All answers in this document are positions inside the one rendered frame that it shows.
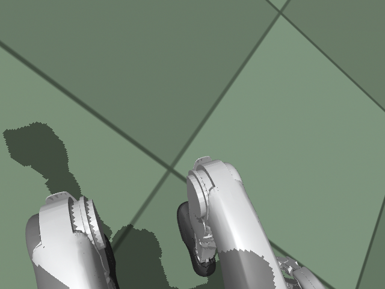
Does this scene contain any right robot foot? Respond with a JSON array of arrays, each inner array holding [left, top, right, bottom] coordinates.
[[177, 201, 216, 277]]

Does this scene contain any right robot hand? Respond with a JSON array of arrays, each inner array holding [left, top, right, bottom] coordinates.
[[276, 256, 326, 289]]

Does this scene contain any left robot foot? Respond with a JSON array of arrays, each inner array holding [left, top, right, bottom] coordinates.
[[104, 234, 120, 289]]

